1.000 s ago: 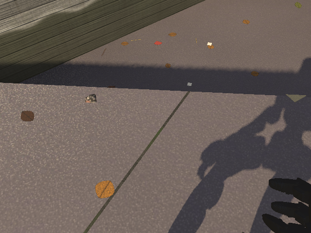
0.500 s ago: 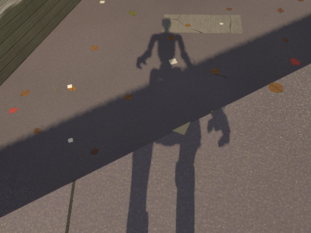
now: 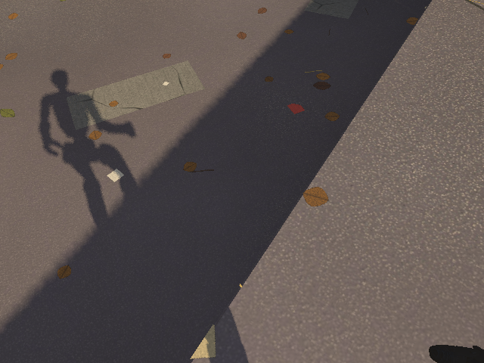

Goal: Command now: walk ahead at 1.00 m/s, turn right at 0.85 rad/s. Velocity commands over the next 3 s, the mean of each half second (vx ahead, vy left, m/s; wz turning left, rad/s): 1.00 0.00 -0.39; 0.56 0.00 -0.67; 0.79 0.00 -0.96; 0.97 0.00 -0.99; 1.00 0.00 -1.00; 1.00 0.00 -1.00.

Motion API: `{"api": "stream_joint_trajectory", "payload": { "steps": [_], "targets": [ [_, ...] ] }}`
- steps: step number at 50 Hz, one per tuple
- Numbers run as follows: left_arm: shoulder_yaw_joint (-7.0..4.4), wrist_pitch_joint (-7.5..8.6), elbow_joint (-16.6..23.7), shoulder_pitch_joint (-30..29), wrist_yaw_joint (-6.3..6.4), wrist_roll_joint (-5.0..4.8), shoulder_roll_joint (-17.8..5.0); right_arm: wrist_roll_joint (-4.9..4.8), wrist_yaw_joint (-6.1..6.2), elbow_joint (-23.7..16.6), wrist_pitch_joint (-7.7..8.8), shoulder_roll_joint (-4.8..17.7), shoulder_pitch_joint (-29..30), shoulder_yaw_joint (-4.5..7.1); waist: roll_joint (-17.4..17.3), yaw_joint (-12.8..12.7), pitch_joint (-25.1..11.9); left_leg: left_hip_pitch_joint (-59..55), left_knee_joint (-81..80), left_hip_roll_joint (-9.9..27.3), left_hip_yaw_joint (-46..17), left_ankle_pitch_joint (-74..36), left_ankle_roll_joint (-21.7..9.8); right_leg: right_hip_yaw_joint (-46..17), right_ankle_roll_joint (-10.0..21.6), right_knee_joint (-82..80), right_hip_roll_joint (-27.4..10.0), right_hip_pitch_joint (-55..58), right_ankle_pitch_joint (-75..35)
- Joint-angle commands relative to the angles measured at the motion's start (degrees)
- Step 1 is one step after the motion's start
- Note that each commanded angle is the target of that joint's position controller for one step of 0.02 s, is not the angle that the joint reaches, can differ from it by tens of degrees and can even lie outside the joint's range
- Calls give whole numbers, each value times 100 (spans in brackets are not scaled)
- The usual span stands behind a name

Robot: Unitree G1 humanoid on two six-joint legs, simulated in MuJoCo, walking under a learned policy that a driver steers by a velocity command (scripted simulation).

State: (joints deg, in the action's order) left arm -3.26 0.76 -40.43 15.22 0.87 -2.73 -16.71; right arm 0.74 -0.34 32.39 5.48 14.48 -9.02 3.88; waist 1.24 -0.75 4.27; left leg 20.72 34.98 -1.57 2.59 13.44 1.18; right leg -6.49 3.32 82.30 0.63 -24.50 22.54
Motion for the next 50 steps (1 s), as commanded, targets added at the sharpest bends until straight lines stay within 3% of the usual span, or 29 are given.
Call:
{"api": "stream_joint_trajectory", "payload": {
  "steps": [1,3,7,9,14,16,17,18,19,20,21,22,24,26,27,29,30,33,35,37,38,39,40,41,42,43,45,47,50],
  "targets": [
    [-7,20,535,-113,-109,-66,-192,58,-50,15,94,266,-588,91,-534,215,-442,-1490,-1897,1580,-2146,359,-976,-156,36,70,-721,-1660,-275],
    [33,29,507,-213,-119,-142,-57,-84,-107,301,111,286,-723,101,-507,101,-242,-1455,-2187,1612,-1850,389,-1108,-204,36,-357,-740,-1892,-69],
    [120,133,502,-891,-154,-48,-50,-71,-76,556,162,569,-1028,147,-161,80,319,-1908,-2630,1783,-1214,-179,-1259,-521,16,-1580,-605,-2783,-1145],
    [149,178,475,-1196,-275,17,-150,-57,-89,613,155,685,-1042,112,-74,73,400,-1841,-2864,1733,-527,-786,-1199,-150,71,-2304,-635,-2455,-1695],
    [246,277,575,-2220,-552,-1,-139,-240,-130,996,64,972,-1581,30,-169,299,702,-2392,-3243,1761,326,-2465,-992,825,296,-3963,-460,-1597,-1983],
    [121,271,511,-1999,-582,8,-466,-143,-73,1175,-73,1277,-1767,13,-780,26,219,-2983,-2681,1845,499,-4837,-853,1074,365,-4261,-5,-744,-1717],
    [-21,242,355,-1398,-557,-2,-784,-71,-35,1232,-172,1436,-1756,18,-1122,-326,-199,-3176,-1962,1841,553,-5787,-774,1105,459,-4386,225,12,-1513],
    [-170,196,-60,-104,-483,10,-1052,-17,27,1187,-257,1537,-1497,4,-1244,-1002,-743,-2682,-686,1710,738,-6442,-624,1217,628,-4651,478,1603,-1767],
    [-333,103,-507,1186,-371,17,-1381,6,69,1045,-232,1458,-1303,-61,-953,-1510,-1399,-1314,1060,1452,660,-5284,-383,585,785,-4458,128,3592,-1682],
    [-420,148,-629,1360,-349,120,-1941,-140,1,974,-130,187,-2315,-357,1164,-534,-2264,703,3757,270,201,649,58,-2925,1705,-5349,-1547,5045,1195],
    [-259,273,-620,1179,-453,15,-1344,-366,86,754,53,497,-1524,-361,666,-831,-2603,974,4415,-102,-1051,1559,-67,-4112,1638,-6487,-1686,4646,2422],
    [-182,362,-815,969,-489,88,-1047,-577,88,558,130,672,-1098,-251,468,-651,-1565,1623,4684,9,-1033,1378,-192,-3721,1482,-6783,-1748,3923,2209],
    [-123,487,-955,566,-484,186,-751,-441,106,560,188,431,-800,-292,-65,-276,-648,1501,4359,470,-986,796,-408,-2584,1175,-6607,-1449,2428,774],
    [126,547,-940,114,-468,355,-87,-230,-6,432,120,220,-636,-323,404,125,-414,1084,4336,590,-807,229,-410,-1752,1220,-6445,-923,1311,-97],
    [176,557,-965,154,-447,286,15,-147,-52,379,97,177,-610,-331,381,224,-429,1116,4226,621,-707,244,-387,-1627,1334,-6517,-802,1182,-289],
    [148,545,-971,267,-306,150,-286,-48,-86,285,77,277,-521,-326,54,365,-106,1189,3589,610,-517,793,-150,-1683,1621,-6732,-860,720,-617],
    [140,538,-959,276,-211,165,-401,12,-89,109,131,335,-148,-341,-79,334,192,1171,2938,554,-402,614,-56,-1594,1606,-6768,-792,478,-1262],
    [69,348,-1029,464,46,154,-645,212,-169,-247,276,-58,924,-513,47,-27,308,-84,770,-166,287,-900,15,-793,1290,-6426,-166,-95,-3048],
    [3,188,-942,571,138,245,-729,78,-100,-317,242,52,689,-395,392,66,31,-1036,136,-609,317,-1810,136,-1002,1101,-5930,-37,-297,-3049],
    [-44,196,-666,179,190,84,-773,-27,100,-289,184,315,112,-223,200,578,-212,-2135,-1113,-602,156,-2751,167,-1166,652,-4950,219,-438,-3380],
    [-59,204,-543,31,160,130,-754,125,151,-139,158,544,-552,-134,215,916,-725,-2974,-1061,-313,161,-3242,34,-989,337,-3785,475,-452,-4091],
    [37,192,-328,-116,134,302,-416,137,228,-12,123,702,-1522,-118,-173,1251,-1620,-4291,-386,927,-961,-4827,-380,-856,-44,-1732,810,-1144,-1787],
    [153,180,-132,783,43,243,-137,383,242,-57,81,948,-2066,-203,-1592,890,-3191,-5219,-154,3288,-3596,-6272,-1699,-1180,-361,434,1261,-1583,2112],
    [-2,105,-280,1199,-30,258,-744,306,193,-185,-70,597,-1497,-275,-1350,511,-3021,-4304,-260,3209,-3618,-6327,-1903,-1346,-559,963,701,-1305,2013],
    [-85,-43,-37,930,-102,-8,-969,168,227,-352,-98,655,-409,-232,-1668,56,-2212,-3471,-925,3466,-3936,-2771,-2277,-691,-829,1222,364,-2154,1338],
    [-119,-258,-56,465,16,23,-949,63,280,-384,-136,137,114,-334,-830,100,-1203,-2105,-1514,2983,-3279,-1094,-1973,-283,-1000,1159,-32,-2099,1318],
    [-93,-509,237,-24,48,90,-737,90,229,-255,-153,337,633,-349,-521,-132,-316,-177,-1974,2102,-1724,-958,-1340,39,-1005,768,-109,-1226,1152],
    [7,-485,355,193,-22,75,-418,65,164,-75,-78,598,610,-229,-754,-271,-618,56,-2211,1689,-721,-306,-1102,363,-797,-139,-248,-743,128],
    [134,-342,665,-623,-187,66,-321,-93,59,237,-9,909,310,-77,-694,45,-801,-602,-2323,1776,-267,333,-1109,612,-414,-1714,-559,-565,-245]
  ]
}}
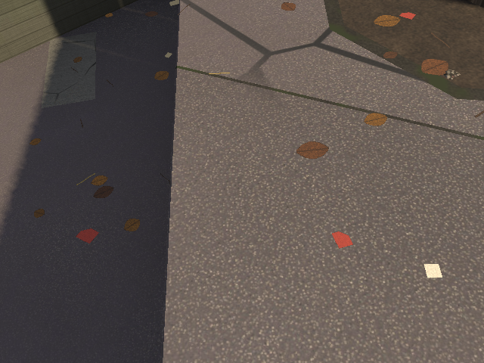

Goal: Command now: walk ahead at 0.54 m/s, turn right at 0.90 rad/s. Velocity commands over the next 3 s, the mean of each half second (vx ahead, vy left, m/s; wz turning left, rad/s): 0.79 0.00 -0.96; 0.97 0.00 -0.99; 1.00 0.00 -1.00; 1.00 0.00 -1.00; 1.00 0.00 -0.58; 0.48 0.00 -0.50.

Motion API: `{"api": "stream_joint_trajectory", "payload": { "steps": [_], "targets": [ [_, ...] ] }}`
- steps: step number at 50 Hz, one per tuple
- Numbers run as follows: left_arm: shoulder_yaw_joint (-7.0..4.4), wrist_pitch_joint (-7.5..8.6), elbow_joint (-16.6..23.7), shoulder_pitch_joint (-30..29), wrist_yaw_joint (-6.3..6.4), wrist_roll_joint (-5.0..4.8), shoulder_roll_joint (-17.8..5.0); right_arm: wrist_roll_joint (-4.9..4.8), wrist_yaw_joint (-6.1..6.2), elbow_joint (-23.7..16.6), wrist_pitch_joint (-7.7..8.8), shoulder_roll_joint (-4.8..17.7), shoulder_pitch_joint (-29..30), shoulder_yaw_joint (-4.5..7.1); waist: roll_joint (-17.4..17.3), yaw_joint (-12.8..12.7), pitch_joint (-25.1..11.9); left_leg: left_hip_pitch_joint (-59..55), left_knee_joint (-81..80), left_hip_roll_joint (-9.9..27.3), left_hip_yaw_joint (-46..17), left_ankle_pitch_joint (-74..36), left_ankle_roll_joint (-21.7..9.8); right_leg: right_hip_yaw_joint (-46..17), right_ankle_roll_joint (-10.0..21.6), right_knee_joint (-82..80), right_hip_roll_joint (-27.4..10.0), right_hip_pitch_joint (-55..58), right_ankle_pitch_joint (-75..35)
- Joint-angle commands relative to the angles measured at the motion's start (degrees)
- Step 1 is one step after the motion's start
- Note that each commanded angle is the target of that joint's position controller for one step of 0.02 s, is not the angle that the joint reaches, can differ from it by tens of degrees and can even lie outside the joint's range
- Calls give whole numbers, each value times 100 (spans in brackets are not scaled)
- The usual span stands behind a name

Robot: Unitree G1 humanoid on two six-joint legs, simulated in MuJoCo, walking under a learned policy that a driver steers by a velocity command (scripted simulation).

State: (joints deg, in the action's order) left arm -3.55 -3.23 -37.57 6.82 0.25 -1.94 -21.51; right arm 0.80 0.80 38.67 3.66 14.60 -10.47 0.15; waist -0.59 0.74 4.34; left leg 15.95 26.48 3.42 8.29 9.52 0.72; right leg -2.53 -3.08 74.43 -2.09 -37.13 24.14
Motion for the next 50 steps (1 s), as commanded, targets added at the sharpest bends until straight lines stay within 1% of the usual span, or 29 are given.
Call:
{"api": "stream_joint_trajectory", "payload": {
  "steps": [1,4,7,8,9,10,11,12,14,16,19,21,23,27,28,29,30,31,32,33,34,35,37,39,40,43,46,48,50],
  "targets": [
    [170,101,411,26,-177,-45,88,-135,-118,-313,178,993,366,338,-508,-28,-826,-270,-1512,1369,-789,927,-1061,277,340,-1386,-337,826,-428],
    [147,36,446,-170,-220,44,-190,-337,-272,-177,197,1249,430,431,-672,-57,-629,-561,-1721,1634,-659,1608,-939,417,511,-2280,-456,1029,-478],
    [86,81,224,146,-282,51,-284,-253,-373,-28,-38,1405,486,510,-585,-347,-529,-501,-1296,1662,-163,1784,-620,929,701,-3202,-294,1902,-235],
    [-25,118,-122,798,-266,14,-435,-200,-381,-60,-130,1261,593,467,-230,-639,-624,-152,-432,1374,163,1549,-462,1312,854,-3667,70,2802,-679],
    [-248,160,-513,1775,-231,-2,-826,-87,-324,-194,-177,898,620,340,605,-1000,-775,513,1672,833,654,586,-243,1099,1135,-4166,394,3928,-606],
    [-348,256,-611,2258,-200,-55,-1459,8,-291,-510,-125,347,769,168,2176,-836,-296,3062,4429,203,433,2327,148,-1494,1863,-4567,-638,4829,-661],
    [-348,458,-226,2126,-303,-80,-1588,-122,-262,-1169,79,458,1435,121,2324,-1005,-806,4762,5441,-626,-679,2392,222,-4325,2789,-6130,-1279,5305,1000],
    [-225,592,-127,1924,-317,-10,-1145,-316,-291,-1245,312,819,1791,179,1207,-1005,-312,5479,5714,-414,-959,2057,134,-4572,2853,-6418,-1728,5336,1022],
    [-83,656,-79,1715,-253,20,-725,-129,-345,-926,512,760,1287,168,399,-530,-269,4780,4980,-54,-1101,1415,72,-3498,2566,-5958,-1412,4724,251],
    [51,648,6,1276,-120,46,-345,-52,-407,-826,450,873,939,244,489,-102,-82,3712,4243,47,-1082,781,213,-2503,2239,-5974,-853,3774,-430],
    [54,631,61,1331,90,89,-250,-25,-425,-1095,389,846,1477,277,85,-174,94,3122,2913,-226,-819,-241,388,-1930,2090,-6414,-461,3196,-1162],
    [67,587,-73,1481,209,87,-112,-54,-438,-1349,413,468,2091,167,84,-312,290,2568,1685,-494,-646,-908,424,-1622,1919,-6432,-155,2732,-1713],
    [5,603,-299,1771,294,9,-213,-138,-446,-1548,436,377,2419,152,313,-461,245,1867,732,-573,-742,-1431,324,-1722,1733,-6532,-265,2681,-2161],
    [-36,584,-636,2072,281,104,-164,-282,-327,-1530,436,820,1980,402,565,-298,-128,644,112,-725,-848,-1459,40,-1858,1358,-5844,-369,3538,-4474],
    [-61,537,-681,2134,256,197,-192,-309,-250,-1515,422,948,1585,498,802,-91,-465,71,231,-849,-668,-1061,-61,-1889,1259,-5251,-296,3699,-5698],
    [-97,482,-633,1926,202,321,-332,-400,-152,-1428,382,1083,735,588,1078,445,-957,-951,349,-672,-706,-877,-194,-1877,1168,-4121,-251,3490,-6434],
    [-82,484,-345,1319,130,436,-359,-404,-39,-1150,293,1201,-867,637,1140,1247,-2004,-3119,952,47,-1312,-289,-450,-1909,1109,-2511,-171,2404,-5941],
    [175,563,-100,1989,88,358,678,-97,-30,-810,313,1474,-1783,687,-1127,718,-3321,-5619,452,1762,-4174,1975,-1286,-1439,779,198,771,126,-1278],
    [253,610,-7,2085,44,-14,359,-114,-143,-819,374,1203,-1630,658,-2360,695,-3741,-5707,-684,2262,-6251,3886,-1492,-1229,690,964,670,-589,349],
    [118,591,55,1385,33,-85,-128,-172,-92,-913,313,762,-1142,619,-1803,852,-2432,-4669,-899,1947,-5426,4204,-1193,-981,682,1036,233,-940,-77],
    [83,603,173,862,2,3,-289,-160,-55,-756,241,694,-921,616,-832,779,-1582,-3522,-1013,1705,-4426,3149,-983,-735,685,772,49,-784,-328],
    [103,603,281,569,-42,108,-100,-61,-48,-571,214,723,-811,629,-131,544,-960,-2554,-1131,1567,-3746,2084,-957,-622,724,561,-132,-557,-300],
    [133,464,403,594,-94,49,267,45,-53,-348,259,523,-464,556,-85,60,-347,-1239,-1385,1513,-2808,1072,-1007,-600,779,378,-569,-171,-138],
    [210,314,558,572,-77,-96,555,-112,-113,-211,261,428,-61,511,-288,-219,93,-543,-1767,1598,-2012,784,-955,-511,723,134,-916,-398,182],
    [210,267,615,494,-76,-31,537,-178,-107,-220,270,570,60,545,-212,-238,271,-374,-1922,1627,-1672,459,-982,-445,614,63,-1004,-539,-124],
    [206,300,657,372,-150,33,385,-109,-72,-143,294,927,279,610,-183,-405,388,-181,-2114,1177,-319,-213,-798,-245,500,-574,-1011,-452,-1574],
    [156,416,748,-343,-252,47,181,-80,-76,-38,245,1241,-50,681,265,-132,496,-617,-2121,783,608,-983,-565,406,690,-1844,-718,-43,-2512],
    [44,501,748,-403,-305,29,-42,-106,-99,-8,177,1620,-205,750,161,-195,274,-1175,-1661,813,764,-3539,-481,1021,861,-2405,-198,654,-2655],
    [-222,460,559,681,-285,-137,-529,-180,-139,-18,32,2001,-176,857,-522,-854,-487,-1716,-18,990,764,-6222,-478,1351,1090,-2341,310,1864,-1741]
  ]
}}
Over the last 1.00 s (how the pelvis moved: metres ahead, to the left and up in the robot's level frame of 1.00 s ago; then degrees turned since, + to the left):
0.67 -0.22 0.02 -34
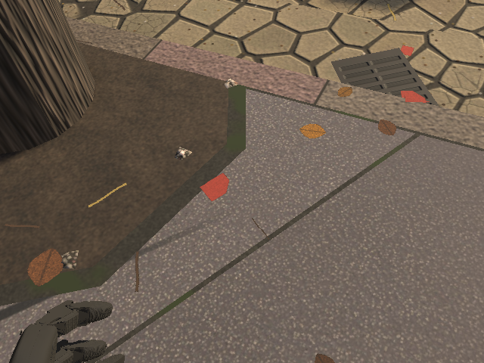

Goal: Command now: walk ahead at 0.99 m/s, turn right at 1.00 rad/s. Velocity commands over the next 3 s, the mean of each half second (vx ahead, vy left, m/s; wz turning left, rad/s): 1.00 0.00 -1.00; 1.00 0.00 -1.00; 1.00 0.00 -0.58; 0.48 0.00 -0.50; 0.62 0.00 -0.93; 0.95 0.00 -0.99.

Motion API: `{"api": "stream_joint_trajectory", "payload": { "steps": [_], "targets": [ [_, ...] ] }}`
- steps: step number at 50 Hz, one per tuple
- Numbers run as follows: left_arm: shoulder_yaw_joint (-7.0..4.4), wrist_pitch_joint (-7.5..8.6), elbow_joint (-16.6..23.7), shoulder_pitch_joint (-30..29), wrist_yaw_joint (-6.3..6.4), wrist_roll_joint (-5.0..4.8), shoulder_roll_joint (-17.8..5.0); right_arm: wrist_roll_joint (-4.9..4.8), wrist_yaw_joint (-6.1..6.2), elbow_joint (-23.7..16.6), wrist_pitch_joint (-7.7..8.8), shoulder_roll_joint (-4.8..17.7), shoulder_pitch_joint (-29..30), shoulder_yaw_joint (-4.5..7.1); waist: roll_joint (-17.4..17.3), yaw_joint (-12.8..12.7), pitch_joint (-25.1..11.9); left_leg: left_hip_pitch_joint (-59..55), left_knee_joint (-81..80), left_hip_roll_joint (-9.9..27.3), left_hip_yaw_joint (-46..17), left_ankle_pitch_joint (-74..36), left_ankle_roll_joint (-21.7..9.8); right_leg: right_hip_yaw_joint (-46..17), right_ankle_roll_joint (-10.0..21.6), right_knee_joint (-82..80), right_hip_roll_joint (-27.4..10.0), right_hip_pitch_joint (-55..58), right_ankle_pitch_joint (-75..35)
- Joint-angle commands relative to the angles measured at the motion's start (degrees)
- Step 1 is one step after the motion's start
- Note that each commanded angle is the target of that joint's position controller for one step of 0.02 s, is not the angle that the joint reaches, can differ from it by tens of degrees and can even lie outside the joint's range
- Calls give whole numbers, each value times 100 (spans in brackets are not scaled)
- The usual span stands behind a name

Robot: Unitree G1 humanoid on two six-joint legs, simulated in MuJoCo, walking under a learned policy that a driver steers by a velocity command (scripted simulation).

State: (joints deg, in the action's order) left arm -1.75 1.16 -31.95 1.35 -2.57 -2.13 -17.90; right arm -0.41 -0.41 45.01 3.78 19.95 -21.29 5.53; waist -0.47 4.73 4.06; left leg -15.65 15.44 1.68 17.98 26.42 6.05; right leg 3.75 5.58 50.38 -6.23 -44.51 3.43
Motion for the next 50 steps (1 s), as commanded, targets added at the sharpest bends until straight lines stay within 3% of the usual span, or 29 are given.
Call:
{"api": "stream_joint_trajectory", "payload": {
  "steps": [1,2,3,4,5,6,7,10,15,18,21,23,24,25,26,27,28,29,30,33,37,40,43,45,46,47,48,49,50],
  "targets": [
    [-639,-30,-283,2438,26,-134,-1294,-90,-20,-749,-33,1426,1089,316,-645,-1875,-1038,1924,2650,1166,-308,-8332,-1002,688,474,-241,968,4128,621],
    [-839,-112,-651,3481,94,-172,-1627,-55,22,-766,50,886,1109,152,30,-2227,-1173,3431,4974,679,-453,-5157,-694,-89,793,-806,834,5936,277],
    [-822,-113,-557,2972,46,-126,-1989,153,6,-1007,244,-286,777,-198,2225,-1246,-914,5174,7575,-487,-995,779,-512,-1969,1249,-1079,374,6332,-274],
    [-694,90,-63,2470,-24,54,-1868,-113,-48,-1480,517,-56,279,-278,2331,-738,-2672,6384,8156,-583,-2483,760,-673,-5521,2373,-2884,-829,7205,3105],
    [-643,220,26,2460,-54,63,-1352,-231,-26,-1483,646,686,1216,-148,954,-1151,-2115,6382,7511,-237,-2679,-126,-892,-5860,1877,-3660,-813,6557,4001],
    [-599,353,-114,2343,-70,108,-1234,-286,24,-1583,661,555,1663,-153,199,-908,-1081,6393,6958,-160,-2570,-407,-876,-5549,1671,-3801,-734,5481,3647],
    [-536,466,-139,2054,-73,147,-1079,-145,103,-1473,626,392,1660,-220,-377,-639,-838,5903,6528,81,-2697,-608,-829,-5120,1509,-3640,-562,4631,3101],
    [-411,490,-157,1494,92,154,-693,25,62,-1305,383,305,1318,-182,-92,-177,-310,5183,5432,300,-2734,-813,-594,-3692,1468,-3454,85,3159,1870],
    [-365,340,-517,1874,388,17,-526,196,-51,-1795,362,-271,2928,-362,-9,-810,228,4599,2414,-131,-2008,-2692,-218,-2385,1033,-3484,837,2298,538],
    [-435,322,-732,2150,385,4,-628,-34,-97,-1950,430,-104,3163,-236,350,-1045,64,3617,1577,-356,-2088,-3536,-197,-2691,801,-3492,704,2195,994],
    [-475,295,-895,2220,436,-36,-542,-188,-46,-1976,470,317,2943,-29,648,-808,-63,3465,1211,-303,-2282,-3003,-321,-2998,592,-2876,475,3298,-62],
    [-488,226,-773,1783,371,179,-658,-258,70,-1651,446,669,1033,227,847,365,-1290,1413,1659,-212,-2068,-2490,-498,-2673,218,-876,690,3305,-2039],
    [-309,225,-552,1560,298,379,-214,-245,157,-1389,339,820,-561,234,523,945,-2424,-767,2503,717,-2985,-1272,-660,-2440,33,1222,816,2079,-645],
    [-83,260,-325,3005,260,-106,493,104,-2,-1218,387,1249,-521,235,-2933,-128,-3505,-2146,640,2311,-6914,1328,-1699,-2099,-177,3282,1445,378,2992],
    [-102,197,-500,2685,333,-279,-107,103,-49,-1417,364,613,-98,155,-2470,85,-2761,-1578,19,2245,-7421,3060,-1647,-1694,-191,3647,752,-271,2286],
    [-197,171,-396,1818,332,-132,-539,32,14,-1409,289,215,238,80,-1540,286,-1722,-606,-29,1957,-6263,2330,-1472,-1320,-222,3610,595,-405,1812],
    [-220,167,-304,1296,324,31,-562,96,35,-1258,221,219,345,60,-369,234,-1115,309,-38,1683,-5294,943,-1346,-1154,-213,3398,413,-142,1630],
    [-226,189,-158,1013,292,122,-467,164,38,-1098,209,236,436,62,-107,70,-686,1030,-23,1536,-4621,-40,-1363,-1154,-179,3086,206,53,1507],
    [-229,152,-115,1020,245,55,-357,205,48,-964,247,123,531,21,-179,-126,-478,1526,-85,1418,-4071,-648,-1351,-1227,-145,2879,-27,315,1458],
    [-155,-21,32,926,216,-97,-5,-7,-24,-584,298,-188,593,-67,-350,-349,-97,1904,-322,1374,-3023,-1419,-1337,-1109,-60,2555,-379,-11,1577],
    [-106,14,186,563,103,-29,-56,88,21,-425,299,220,782,-4,-150,-474,335,2258,-740,1206,-1706,-2433,-1277,-854,-220,1794,-393,-270,339],
    [-95,90,338,-133,-25,22,-120,96,66,-237,277,456,407,1,156,-219,536,1975,-861,986,-898,-3337,-1038,-252,-107,632,-140,-38,-522],
    [-186,166,439,-362,-155,-7,-309,89,138,-128,198,944,97,56,-200,-361,253,1559,-293,983,-426,-6929,-764,577,169,-272,590,1202,-535],
    [-419,117,266,628,-152,-106,-725,83,222,-177,59,1285,192,126,-816,-1099,-361,1265,1240,1194,-397,-9407,-779,777,368,-214,1030,2343,242],
    [-628,43,-57,1859,-114,-120,-1099,60,218,-336,25,1334,524,150,-920,-1741,-923,1778,2611,1253,-514,-9732,-876,620,598,-346,1119,3819,476],
    [-812,-25,-533,3282,-26,-106,-1388,-21,214,-497,67,1118,952,98,-296,-2354,-1244,3152,4834,776,-548,-7080,-733,-93,955,-1301,840,5854,-173],
    [-795,-60,-627,3123,47,-68,-1587,169,151,-740,283,9,878,-221,1824,-1618,-981,5031,7394,-468,-877,214,-570,-1509,1267,-1242,359,6704,-815],
    [-649,131,-201,2546,21,133,-1547,-119,52,-1235,573,-37,184,-362,2057,-898,-2554,6540,8212,-601,-2477,666,-648,-5059,2588,-2592,-808,7708,2257],
    [-617,239,-137,2634,27,146,-1091,-198,35,-1308,725,534,1048,-284,749,-1306,-2189,6656,7551,-275,-2756,-35,-876,-5582,2139,-3519,-827,7153,3348]
  ]
}}
Over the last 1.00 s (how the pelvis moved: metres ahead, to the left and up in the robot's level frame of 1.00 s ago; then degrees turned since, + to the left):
0.65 -0.45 -0.03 -56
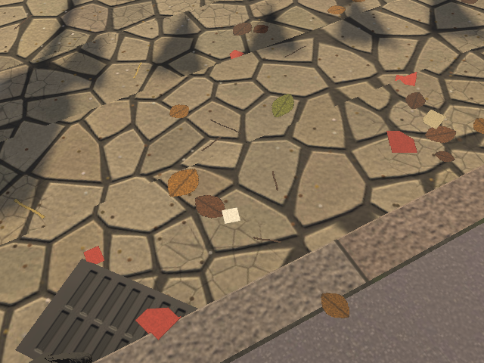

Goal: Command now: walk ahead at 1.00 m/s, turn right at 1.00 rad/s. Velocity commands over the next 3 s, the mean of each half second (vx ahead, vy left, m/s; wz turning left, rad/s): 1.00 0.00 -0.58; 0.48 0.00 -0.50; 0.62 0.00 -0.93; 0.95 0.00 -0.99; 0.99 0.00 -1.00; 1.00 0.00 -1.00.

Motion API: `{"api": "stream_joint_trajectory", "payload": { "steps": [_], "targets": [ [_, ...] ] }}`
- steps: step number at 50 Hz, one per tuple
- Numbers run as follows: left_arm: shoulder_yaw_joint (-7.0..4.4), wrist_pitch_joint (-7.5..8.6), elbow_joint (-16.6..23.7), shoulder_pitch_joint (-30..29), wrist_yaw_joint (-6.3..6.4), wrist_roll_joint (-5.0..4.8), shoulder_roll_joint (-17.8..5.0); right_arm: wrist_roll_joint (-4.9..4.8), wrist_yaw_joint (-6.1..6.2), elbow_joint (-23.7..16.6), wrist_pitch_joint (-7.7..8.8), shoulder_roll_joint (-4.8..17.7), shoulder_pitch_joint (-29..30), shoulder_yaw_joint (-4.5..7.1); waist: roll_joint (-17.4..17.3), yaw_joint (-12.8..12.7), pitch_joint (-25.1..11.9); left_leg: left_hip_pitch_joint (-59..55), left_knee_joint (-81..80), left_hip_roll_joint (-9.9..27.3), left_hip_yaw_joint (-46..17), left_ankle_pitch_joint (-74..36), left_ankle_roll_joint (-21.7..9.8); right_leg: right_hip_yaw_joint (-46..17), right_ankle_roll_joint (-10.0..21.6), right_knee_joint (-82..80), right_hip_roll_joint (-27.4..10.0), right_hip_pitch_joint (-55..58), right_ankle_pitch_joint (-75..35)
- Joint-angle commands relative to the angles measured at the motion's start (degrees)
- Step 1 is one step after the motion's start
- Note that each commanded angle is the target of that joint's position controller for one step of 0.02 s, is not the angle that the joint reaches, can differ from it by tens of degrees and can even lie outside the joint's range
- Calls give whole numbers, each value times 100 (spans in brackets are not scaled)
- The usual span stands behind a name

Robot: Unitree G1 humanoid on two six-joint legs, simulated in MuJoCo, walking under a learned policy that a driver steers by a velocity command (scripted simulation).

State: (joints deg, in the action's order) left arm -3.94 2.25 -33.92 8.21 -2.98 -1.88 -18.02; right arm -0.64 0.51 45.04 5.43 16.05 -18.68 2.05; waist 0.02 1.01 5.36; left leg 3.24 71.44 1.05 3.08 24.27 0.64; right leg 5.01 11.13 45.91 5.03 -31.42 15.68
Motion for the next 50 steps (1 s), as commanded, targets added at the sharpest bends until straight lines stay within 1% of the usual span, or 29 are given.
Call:
{"api": "stream_joint_trajectory", "payload": {
  "steps": [1,2,4,6,9,11,15,17,18,19,20,21,22,23,25,27,30,33,36,38,39,40,41,42,43,44,45,48,50],
  "targets": [
    [-343,254,-50,1731,48,151,-964,-248,-42,-1414,582,869,1098,74,-77,-568,-1224,4734,1242,-81,-1206,-109,-362,-5426,1330,-3367,-1883,4706,1879],
    [-285,351,-40,1321,34,149,-816,-120,1,-1259,525,757,1012,51,-713,-217,-824,4215,703,179,-1271,-354,-281,-4915,1136,-3301,-1668,3702,1322],
    [-214,369,4,768,118,178,-639,41,-35,-1120,332,751,683,97,-396,261,-349,3476,16,347,-1312,-562,-2,-3972,1056,-3298,-1101,2316,561],
    [-133,342,-126,753,231,65,-404,118,-56,-1159,212,685,896,87,-312,274,-64,3204,-920,474,-1051,-669,200,-3177,935,-3364,-831,1554,-27],
    [-108,273,-374,932,426,63,-326,256,-140,-1502,202,97,1953,-133,-66,-228,199,2324,-2805,302,-402,-2752,356,-2029,542,-3309,-279,441,-626],
    [-162,305,-563,1338,403,59,-478,154,-188,-1644,245,94,2338,-105,88,-607,114,1574,-3556,98,-277,-3858,332,-2103,385,-3481,-411,216,-164],
    [-171,274,-847,1676,380,22,-400,-103,-190,-1733,288,629,2515,149,454,-666,84,2207,-4168,173,-535,-3493,86,-2340,191,-2844,-891,2130,-1028],
    [-226,152,-892,1590,371,160,-575,-125,-176,-1557,299,939,1630,365,659,-104,-490,1625,-3972,-104,-243,-2626,-134,-2360,41,-1807,-1080,3000,-3751],
    [-244,111,-824,1246,316,281,-774,-198,-121,-1362,246,1120,546,479,757,616,-1096,536,-3762,-113,-92,-2360,-266,-2149,-148,-632,-1000,2828,-4892],
    [-134,132,-678,1165,263,354,-450,-133,-78,-1098,189,1269,-889,501,304,1164,-2090,-1819,-2999,505,-772,-1630,-635,-2056,-341,1522,-762,1288,-4118],
    [135,224,-769,2524,200,-29,402,-2,-232,-717,207,1603,-1295,547,-2699,518,-3349,-3524,-4499,1917,-4342,1405,-1692,-1762,-710,3953,224,-466,898],
    [147,216,-799,2079,236,-216,-21,6,-275,-724,223,1023,-1368,435,-2566,753,-2911,-3237,-5627,1985,-5514,2601,-1490,-1692,-595,4195,-97,-1082,1034],
    [69,234,-521,947,254,-181,-418,1,-220,-756,175,674,-770,353,-1377,827,-1703,-2395,-5694,1847,-4659,1838,-1301,-1469,-510,3953,-377,-1451,677],
    [106,306,-323,203,276,-37,-398,54,-220,-703,157,679,-540,342,-117,764,-1011,-1382,-5671,1558,-3927,705,-1240,-1337,-484,3595,-511,-1272,495],
    [127,360,-177,-105,226,55,-107,167,-268,-516,206,476,-281,265,-9,289,-529,-327,-5772,1177,-2981,-310,-1269,-1368,-433,2847,-851,-857,386],
    [152,310,-242,89,191,-27,11,53,-319,-402,207,223,-159,159,-259,-7,-385,2,-5978,1055,-2527,-710,-1316,-1292,-446,2147,-1034,-729,311],
    [275,394,43,-560,117,193,153,-48,-244,-243,191,563,-57,178,-33,-89,179,635,-6164,1063,-1724,-3503,-1304,-841,-718,601,-1039,-742,-154],
    [307,542,-60,-736,-82,239,169,1,-143,-104,224,972,-187,278,-237,70,-344,1050,-6271,691,-542,-3968,-905,-380,-723,-849,-526,951,-2736],
    [185,484,24,-1074,-159,200,-154,-50,-7,83,149,861,-431,250,-405,113,-227,328,-5978,568,-5,-3411,-480,-577,-645,-1893,-303,1033,-3739],
    [15,435,-153,-407,-199,197,-465,13,78,44,-7,1038,-332,318,-466,-239,-570,-13,-4909,615,122,-4010,-244,-557,-621,-1949,-172,1622,-3366],
    [-123,379,-474,513,-171,167,-663,46,106,-51,-69,1061,-52,346,-384,-675,-899,240,-3898,595,196,-4392,-129,-542,-559,-1878,-118,2489,-3256],
    [-239,302,-746,1269,-85,185,-812,-43,115,-172,-76,1012,262,352,152,-1093,-965,975,-2333,252,316,-3342,166,-770,-370,-2245,-318,3329,-3316],
    [-249,265,-777,1574,45,244,-989,108,96,-438,-25,591,384,257,1691,-956,-886,2528,19,-621,417,1021,414,-1603,-59,-1939,-854,4311,-5400],
    [-145,309,-432,1263,80,462,-1179,151,26,-539,34,208,-826,45,1943,-166,-1676,3800,1588,-640,-634,1935,475,-3298,985,-1065,-1916,5291,-7622],
    [-262,243,-132,1032,90,469,-1132,-7,-50,-685,85,554,-756,0,1244,-489,-2882,4163,2100,-472,-1166,1361,390,-4121,1685,-1581,-2434,5727,-6123],
    [-315,173,70,491,123,306,-1155,-3,-24,-751,84,848,-434,73,468,-311,-2639,4097,1493,-223,-1326,699,223,-4229,1570,-1964,-2172,4935,-4534],
    [-231,96,156,89,158,132,-850,108,79,-724,-14,1056,-89,182,-343,-109,-2130,3860,979,-31,-1294,294,270,-4067,1245,-2259,-1826,3915,-3668],
    [-219,-7,50,82,196,128,-846,197,204,-873,-297,1047,252,209,-187,195,-1340,3206,-162,26,-1304,308,529,-3775,976,-2505,-1455,2001,-3957],
    [-264,-72,-45,188,330,119,-932,265,226,-1029,-303,754,668,137,-171,153,-1375,2909,-1123,-169,-1159,-119,595,-3370,727,-2338,-1015,1512,-4445]
  ]
}}
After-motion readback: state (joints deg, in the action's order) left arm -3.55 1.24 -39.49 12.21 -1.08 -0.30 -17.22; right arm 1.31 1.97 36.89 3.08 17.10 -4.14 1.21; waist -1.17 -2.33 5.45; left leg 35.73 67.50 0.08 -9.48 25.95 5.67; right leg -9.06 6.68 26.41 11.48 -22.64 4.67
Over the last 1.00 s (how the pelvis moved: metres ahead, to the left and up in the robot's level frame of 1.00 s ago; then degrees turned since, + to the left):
0.82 -0.33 -0.01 -59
